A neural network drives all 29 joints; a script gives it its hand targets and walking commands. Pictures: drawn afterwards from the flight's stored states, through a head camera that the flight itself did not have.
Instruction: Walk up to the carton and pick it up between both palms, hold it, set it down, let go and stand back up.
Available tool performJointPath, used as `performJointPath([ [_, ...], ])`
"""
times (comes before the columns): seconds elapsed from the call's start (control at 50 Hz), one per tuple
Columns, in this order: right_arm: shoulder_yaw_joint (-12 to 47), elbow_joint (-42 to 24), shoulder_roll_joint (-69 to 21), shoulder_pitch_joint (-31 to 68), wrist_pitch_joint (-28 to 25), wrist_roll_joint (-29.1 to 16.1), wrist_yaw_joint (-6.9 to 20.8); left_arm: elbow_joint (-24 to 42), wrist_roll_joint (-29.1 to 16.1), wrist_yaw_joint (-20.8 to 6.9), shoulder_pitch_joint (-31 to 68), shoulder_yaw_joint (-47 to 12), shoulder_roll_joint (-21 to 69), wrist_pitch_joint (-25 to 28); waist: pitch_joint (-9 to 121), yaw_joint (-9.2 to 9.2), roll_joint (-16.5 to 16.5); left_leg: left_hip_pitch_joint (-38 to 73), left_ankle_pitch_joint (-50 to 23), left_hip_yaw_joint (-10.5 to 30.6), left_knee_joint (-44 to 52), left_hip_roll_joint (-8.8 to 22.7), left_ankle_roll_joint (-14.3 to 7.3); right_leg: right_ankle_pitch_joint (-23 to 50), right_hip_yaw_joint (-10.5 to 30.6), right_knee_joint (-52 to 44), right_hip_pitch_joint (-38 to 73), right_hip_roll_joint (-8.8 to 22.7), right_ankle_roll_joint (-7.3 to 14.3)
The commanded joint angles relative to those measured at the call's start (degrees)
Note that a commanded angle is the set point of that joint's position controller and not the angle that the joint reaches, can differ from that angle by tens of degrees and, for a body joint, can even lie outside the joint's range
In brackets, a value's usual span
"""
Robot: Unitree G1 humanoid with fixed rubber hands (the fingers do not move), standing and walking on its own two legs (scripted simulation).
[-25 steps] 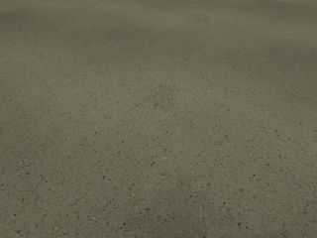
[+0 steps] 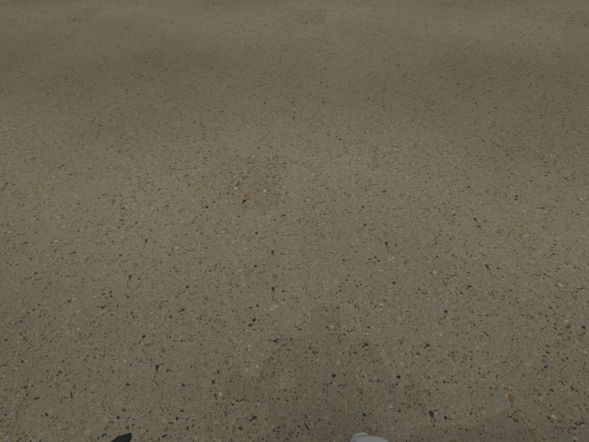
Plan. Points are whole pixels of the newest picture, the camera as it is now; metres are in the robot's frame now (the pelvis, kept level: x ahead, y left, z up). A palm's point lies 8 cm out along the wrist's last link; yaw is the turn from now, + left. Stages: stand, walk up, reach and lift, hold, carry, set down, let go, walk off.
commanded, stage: walk up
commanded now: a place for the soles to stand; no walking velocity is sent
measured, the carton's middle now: out of the picture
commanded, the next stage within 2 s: none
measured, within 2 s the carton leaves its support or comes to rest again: neither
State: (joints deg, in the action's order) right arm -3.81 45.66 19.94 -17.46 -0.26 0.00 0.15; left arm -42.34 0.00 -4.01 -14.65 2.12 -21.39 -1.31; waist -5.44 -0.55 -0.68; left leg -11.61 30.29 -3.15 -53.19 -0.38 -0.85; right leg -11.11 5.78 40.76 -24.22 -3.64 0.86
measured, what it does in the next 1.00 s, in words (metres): steps on the spot: left foot, then right foot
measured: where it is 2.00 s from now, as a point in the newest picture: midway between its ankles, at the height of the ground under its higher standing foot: outside the picture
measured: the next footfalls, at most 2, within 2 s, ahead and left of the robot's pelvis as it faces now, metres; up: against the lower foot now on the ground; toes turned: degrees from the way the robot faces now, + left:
left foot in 0.20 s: +0.03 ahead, +0.09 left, +0.00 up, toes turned +1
right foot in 0.64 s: +0.07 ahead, -0.09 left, +0.00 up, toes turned -2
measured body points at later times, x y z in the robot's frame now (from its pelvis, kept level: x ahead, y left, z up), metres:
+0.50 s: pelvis +0.00 +0.02 +0.01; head +0.04 +0.04 +0.46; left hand +0.12 +0.30 -0.12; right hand +0.04 -0.30 -0.09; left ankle -0.01 +0.09 -0.71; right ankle +0.03 -0.12 -0.67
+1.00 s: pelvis +0.00 +0.01 +0.02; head +0.03 +0.01 +0.47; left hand +0.14 +0.29 -0.10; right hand +0.02 -0.31 -0.09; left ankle -0.02 +0.12 -0.67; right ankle +0.03 -0.09 -0.71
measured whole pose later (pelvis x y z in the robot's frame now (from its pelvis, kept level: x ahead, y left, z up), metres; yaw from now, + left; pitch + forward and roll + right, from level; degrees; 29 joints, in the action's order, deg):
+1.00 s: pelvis +0.00 +0.01 +0.02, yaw -10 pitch -5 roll -1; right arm -4.6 45.6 19.9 -16.2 2.1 0.0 -0.5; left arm -42.3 0.0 -2.5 -15.2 2.1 -21.0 -2.7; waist -8.7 0.2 0.2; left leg -13.7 29.9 0.2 -52.0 -0.1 -2.6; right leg -13.0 5.6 31.3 -12.8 -6.8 3.1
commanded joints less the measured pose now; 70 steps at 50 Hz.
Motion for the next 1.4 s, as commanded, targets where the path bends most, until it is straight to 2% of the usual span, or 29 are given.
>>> performJointPath([
  [0.0, -3.49, -0.96, 13.29, -1.23, -0.94, 0.02, -1.97, 4.67, 1.77, 1.66, 3.16, 5.17, -14.58, -1.08, -5.02, 1.48, -11.53, -10.23, 8.49, 4.28, -4.7, -1.43, -1.24, -26.52, 28.61, -33.33, -1.2, 12.16, 11.51],
  [0.04, -2.88, -0.33, 12.97, -2.29, -0.51, -0.06, -1.53, 4.09, 1.9, 1.33, 2.28, 4.24, -13.03, -1.3, -5.5, 1.37, -11.36, -7.03, 6.64, 2.9, 1.65, -2.35, -1.34, -21.91, 25.68, -33.15, -3.21, 9.01, 8.66],
  [0.12, -2.55, -0.04, 11.4, -1.75, -1.0, -0.47, -2.15, 4.1, 1.83, 1.57, -0.19, 4.0, -14.0, -1.5, -0.53, 1.64, -9.23, -1.55, 6.04, 3.86, 16.14, -2.91, -1.91, -5.17, 27.29, -29.15, 1.16, 10.13, 10.85],
  [0.18, -3.3, 1.18, 11.88, -6.78, -1.79, -0.44, -3.07, 4.63, 1.2, 1.37, 2.93, 2.61, -11.31, -1.54, 4.57, -2.15, -5.46, 9.92, -11.38, 2.66, 36.43, -1.96, -1.34, 10.01, 20.06, -19.13, 1.9, 7.02, 6.61],
  [0.2, -4.01, 1.09, 15.26, -8.68, -1.88, 0.69, -3.46, 5.92, 0.88, 1.44, 4.51, 2.36, -8.51, -1.31, 8.56, -3.11, 1.23, 15.54, -11.14, 11.58, 40.66, 5.64, -3.16, 4.23, 14.22, -10.55, -3.52, 2.1, 2.66],
  [0.22, -4.75, -0.16, 19.59, -3.21, -1.44, 1.71, -3.61, 4.62, 0.59, 2.07, 2.7, 2.14, -5.58, -1.21, 3.39, -1.95, 16.28, 12.48, -16.09, 25.46, 43.12, 20.72, -7.36, -14.08, 3.77, 6.35, -13.12, -8.23, -0.02],
  [0.24, -5.17, -2.02, 20.62, 1.97, -1.45, 1.67, -3.66, 4.19, 2.53, 2.58, 4.58, 3.3, -10.8, -1.49, 1.83, -1.42, 9.57, 4.97, -23.7, 27.11, 40.64, 29.04, -10.34, -18.98, 3.77, 16.86, -13.14, -3.24, -0.96],
  [0.26, -5.0, -3.16, 19.13, 3.92, -1.68, 1.05, -3.47, 3.76, 1.87, 2.52, 1.76, 3.79, -12.13, -1.74, 0.81, 0.38, 6.58, 2.64, -31.44, 25.44, 38.32, 29.33, -10.2, -19.0, 4.69, 21.3, -10.73, -1.64, -1.05],
  [0.3, -3.96, -3.8, 15.11, 5.83, -1.81, 0.14, -3.26, 1.68, 1.11, 2.2, -2.67, 3.71, -11.76, -2.18, 0.58, 2.72, 4.57, 6.72, -49.06, 14.31, 32.78, 23.28, -6.12, -15.82, 4.3, 22.21, -11.12, -1.64, -0.06],
  [0.32, -4.05, -4.17, 14.53, 5.97, -1.91, 0.12, -3.17, 1.82, 1.04, 2.1, -4.0, 4.1, -11.49, -1.92, 2.44, 2.58, 8.3, 10.14, -55.16, 11.99, 30.22, 21.52, -5.85, -15.74, 3.4, 22.66, -10.79, -1.15, -0.13],
  [0.36, -4.37, -3.89, 14.55, 2.22, -1.84, 0.37, -2.73, 2.97, 1.14, 1.85, -1.3, 3.63, -9.43, -1.64, 4.17, -0.35, 10.65, 17.72, -56.74, 8.96, 27.29, 17.94, -4.24, -14.43, 0.64, 17.98, -14.53, -1.01, -0.38],
  [0.48, -4.91, -4.69, 15.77, 3.03, -1.07, 0.68, -1.65, 3.01, 1.17, 2.11, 1.7, 3.26, -9.3, -0.99, 3.39, -1.64, 10.37, 13.71, -43.33, 8.88, 28.5, 20.84, -8.25, -14.97, -4.42, 9.15, -9.74, 2.53, -0.31],
  [0.54, -4.87, -5.64, 15.55, 5.38, -1.18, 0.97, -1.14, 3.16, 1.25, 1.81, -0.45, 3.74, -10.08, -0.52, 4.09, 0.35, 9.61, 7.2, -42.04, 8.37, 26.8, 22.73, -10.72, -15.67, -6.76, 4.1, -1.72, 3.7, 1.06],
  [0.58, -4.66, -6.05, 15.8, 8.42, -0.72, 0.59, -0.78, 1.04, 1.37, 2.13, -7.89, 4.45, -9.91, 0.07, 9.83, 4.68, 8.23, 3.81, -38.92, 3.3, 18.71, 19.2, -8.4, -9.84, -7.49, -7.87, 11.16, 2.61, 3.41],
  [0.6, -3.78, -6.1, 13.39, 7.94, -0.48, 0.48, -0.55, -1.06, 1.78, 2.56, -11.74, 4.52, -10.4, 0.86, 11.63, 5.56, 3.35, -0.16, -39.86, -0.88, 5.45, 14.14, -5.89, -8.27, -2.07, -15.88, 19.03, 1.74, 4.97],
  [0.62, -2.42, -5.73, 9.97, 5.77, -0.2, 0.07, -0.07, 0.17, 2.11, 3.39, -11.62, 5.41, -14.25, 1.0, 10.04, 4.86, -10.31, -12.37, -12.88, -2.9, -4.99, 5.6, -2.07, 7.23, 16.92, -20.92, 24.62, 10.12, 6.11],
  [0.64, -1.31, -6.38, 7.72, 5.88, 0.63, -0.18, 0.02, 0.83, 1.1, 3.49, -8.41, 5.03, -16.11, 1.22, 6.89, 2.08, -13.2, -20.37, 6.63, 0.44, -8.33, -2.57, 0.1, 12.45, 34.95, -22.74, 21.29, 16.09, 11.19],
  [0.66, -2.38, -5.72, 11.3, 6.59, 1.05, -0.11, -0.46, 2.12, 0.38, 3.77, -6.78, 5.53, -17.43, 0.57, 4.56, 2.67, -6.46, -17.91, 9.05, 6.08, -9.22, -1.16, -0.03, -1.16, 37.41, -26.26, 15.95, 17.62, 12.88],
  [0.68, -2.77, -5.3, 13.2, 6.86, 1.15, 0.11, -0.57, 2.55, 0.89, 3.97, -3.81, 5.47, -17.35, 0.31, -0.65, 3.13, -7.54, -16.95, 9.93, 6.29, -9.33, -1.6, -0.41, -11.91, 39.47, -29.94, 9.06, 17.7, 13.8],
  [0.72, -3.33, -3.29, 14.03, 6.2, 0.97, 0.15, -0.12, 1.74, 0.8, 3.78, -2.04, 5.1, -15.64, 0.44, -5.89, 1.64, -3.13, -15.54, 2.67, 7.44, -6.73, 0.06, -0.47, -18.37, 34.6, -32.58, 4.59, 14.13, 6.58],
  [0.78, -3.68, -1.72, 13.7, 4.54, 1.53, 0.47, 0.33, 1.81, 0.91, 3.49, 0.18, 5.03, -14.58, 0.45, -8.04, 0.69, -5.99, -12.57, -2.79, 7.29, -2.12, -0.91, 0.03, -24.02, 32.8, -37.31, 3.73, 10.25, -0.35],
  [1.02, -3.17, -4.03, 11.28, 3.73, -0.34, 0.08, -1.43, 2.81, 1.22, 3.42, -3.42, 4.75, -14.33, 0.69, 4.91, 1.29, -4.0, -4.46, 0.99, 8.86, 15.76, -1.16, -0.92, 13.0, 29.19, -23.59, 16.9, 13.05, 11.78],
  [1.08, -4.0, -1.91, 12.3, -3.98, -1.76, 0.92, -2.01, 3.88, 0.73, 2.56, 2.56, 3.05, -10.18, -0.01, 6.87, -3.86, -2.19, 16.33, -15.56, 8.24, 39.76, 1.7, -1.14, 10.97, 17.45, -12.1, 1.22, 4.73, 6.07],
  [1.1, -5.27, -0.96, 16.44, -3.58, -1.59, 1.57, -2.45, 3.13, 0.44, 2.88, 0.19, 2.72, -5.35, 0.44, 9.05, -2.8, 13.93, 23.49, -22.38, 18.5, 43.63, 12.69, -1.09, -5.6, 7.66, 0.53, -6.01, -4.11, 2.72],
  [1.12, -5.29, -2.06, 18.22, 1.11, -1.49, 2.07, -2.91, 3.19, 1.26, 3.49, -0.11, 2.86, -5.86, 0.27, 6.11, -1.18, 13.14, 25.69, -37.47, 24.35, 37.02, 21.01, -0.99, -17.3, 4.61, 7.35, -16.22, -7.94, 0.37],
  [1.14, -5.56, -2.34, 18.84, 1.46, -1.47, 1.27, -3.12, 2.77, 2.12, 3.71, 0.52, 3.25, -8.93, -0.49, 7.93, -1.72, 8.53, 20.55, -38.92, 23.62, 36.39, 24.86, -1.61, -17.95, 4.19, 11.77, -14.24, -4.33, -0.59],
  [1.28, -4.66, -5.14, 12.99, 2.59, -0.8, 0.11, -2.68, 0.6, 2.01, 2.79, -6.26, 3.19, -8.46, -1.82, 8.33, -0.15, 10.86, 18.41, -58.91, 5.77, 29.55, 15.02, 10.18, -7.96, -0.3, 16.56, -9.28, -1.32, 0.0],
  [1.36, -4.66, -6.0, 13.43, 4.8, 0.08, -0.09, -2.53, 0.53, 2.2, 2.83, -6.44, 3.5, -8.47, -2.51, 8.57, 0.45, 12.37, 16.19, -54.43, 3.87, 32.8, 13.68, 12.45, -7.36, -3.54, 9.63, -4.82, -1.26, -0.25],
  [1.38, -5.15, -5.95, 13.69, 4.95, 0.42, 0.32, -2.37, 0.87, 2.14, 2.83, -5.48, 3.45, -8.64, -2.58, 8.47, -0.02, 11.83, 15.62, -48.07, 3.31, 32.49, 14.04, 8.8, -6.86, -4.05, 8.77, -4.91, 0.0, -0.4],
])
